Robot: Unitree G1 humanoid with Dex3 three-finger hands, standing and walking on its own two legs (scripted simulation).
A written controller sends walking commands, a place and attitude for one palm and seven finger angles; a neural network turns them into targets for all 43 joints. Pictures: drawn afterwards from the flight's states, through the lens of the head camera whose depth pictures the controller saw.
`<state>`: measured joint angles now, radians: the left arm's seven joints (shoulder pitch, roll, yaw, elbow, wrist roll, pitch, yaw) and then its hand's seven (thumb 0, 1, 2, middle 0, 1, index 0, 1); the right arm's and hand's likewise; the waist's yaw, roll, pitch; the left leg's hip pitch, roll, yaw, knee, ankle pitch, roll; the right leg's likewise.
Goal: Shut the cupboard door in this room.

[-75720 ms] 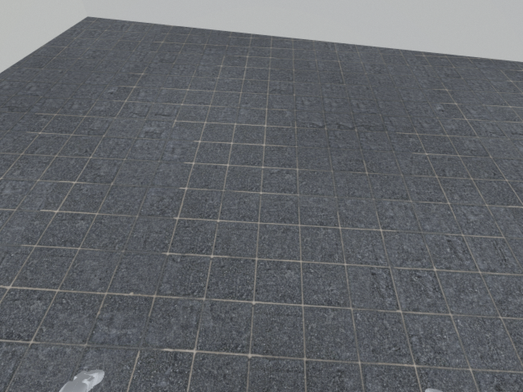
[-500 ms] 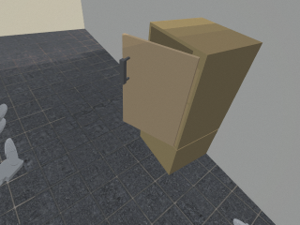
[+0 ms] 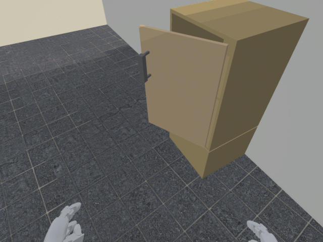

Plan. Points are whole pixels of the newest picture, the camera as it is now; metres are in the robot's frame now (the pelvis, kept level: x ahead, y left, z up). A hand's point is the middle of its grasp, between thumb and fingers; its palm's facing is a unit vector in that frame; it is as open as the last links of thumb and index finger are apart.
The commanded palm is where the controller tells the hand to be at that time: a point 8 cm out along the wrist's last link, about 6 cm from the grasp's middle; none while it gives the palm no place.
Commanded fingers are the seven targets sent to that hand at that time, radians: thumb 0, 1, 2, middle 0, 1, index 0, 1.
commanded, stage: let the arm hang, fingers relaxed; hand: left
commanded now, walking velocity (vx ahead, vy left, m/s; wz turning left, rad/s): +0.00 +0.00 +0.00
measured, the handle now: (145, 66) +0.86 +0.13 +0.01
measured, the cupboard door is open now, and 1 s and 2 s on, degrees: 27 27 27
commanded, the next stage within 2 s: look to check the result in 0.92 s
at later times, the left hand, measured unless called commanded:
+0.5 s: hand out of the picture -0.05 +0.20 -0.16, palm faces +0.01 -0.97 -0.24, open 7.3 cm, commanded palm none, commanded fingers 0.00 0.90 0.90 -0.20 -0.30 -0.20 -0.30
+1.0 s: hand out of the picture -0.04 +0.14 -0.16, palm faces +0.02 -0.99 -0.14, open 7.4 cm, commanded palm none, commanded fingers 0.00 0.90 0.90 -0.20 -0.30 -0.20 -0.30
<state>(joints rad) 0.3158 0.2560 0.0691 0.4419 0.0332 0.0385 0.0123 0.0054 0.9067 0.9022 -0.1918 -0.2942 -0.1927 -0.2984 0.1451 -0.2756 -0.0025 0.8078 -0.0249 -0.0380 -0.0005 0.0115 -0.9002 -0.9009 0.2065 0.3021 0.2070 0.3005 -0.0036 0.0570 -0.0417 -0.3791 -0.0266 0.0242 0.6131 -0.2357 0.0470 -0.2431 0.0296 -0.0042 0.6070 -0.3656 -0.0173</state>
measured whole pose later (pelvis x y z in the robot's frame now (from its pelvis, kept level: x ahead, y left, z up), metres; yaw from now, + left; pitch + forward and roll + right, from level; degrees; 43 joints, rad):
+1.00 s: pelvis +0.00 +0.00 +0.02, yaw -1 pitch -2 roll +0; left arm 0.36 0.11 0.00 1.15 0.02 -0.01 0.03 0.00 0.91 0.90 -0.20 -0.29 -0.20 -0.30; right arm 0.33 -0.12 -0.01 1.13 -0.02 0.01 -0.04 0.00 -0.90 -0.90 0.20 0.30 0.20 0.30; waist -0.01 -0.01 0.01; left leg -0.24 -0.03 0.04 0.40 -0.13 0.04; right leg -0.12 0.03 0.01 0.41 -0.26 -0.02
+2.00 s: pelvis +0.02 +0.00 -0.01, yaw +10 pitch -2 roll -1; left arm 0.25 0.19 0.07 1.02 0.03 0.01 0.04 0.00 0.91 0.90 -0.20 -0.29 -0.20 -0.30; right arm 0.27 -0.16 -0.05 1.04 -0.02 0.05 -0.01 0.01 -0.90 -0.90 0.20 0.30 0.20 0.30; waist -0.02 -0.05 0.11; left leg -0.33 0.01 0.04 0.67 -0.31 0.00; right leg -0.14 -0.04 -0.17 0.65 -0.45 -0.02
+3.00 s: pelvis +0.06 -0.04 +0.01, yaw +46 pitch +1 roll +0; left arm 0.17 0.25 0.08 0.87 0.02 0.05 0.01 0.01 0.91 0.90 -0.20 -0.29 -0.20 -0.30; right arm 0.15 -0.21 -0.05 0.88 -0.03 0.04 -0.01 0.01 -0.90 -0.90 0.21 0.30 0.21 0.30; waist 0.00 -0.01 0.12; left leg -0.27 -0.01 -0.07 0.54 -0.28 -0.01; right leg -0.45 -0.07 -0.03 0.93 -0.46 0.07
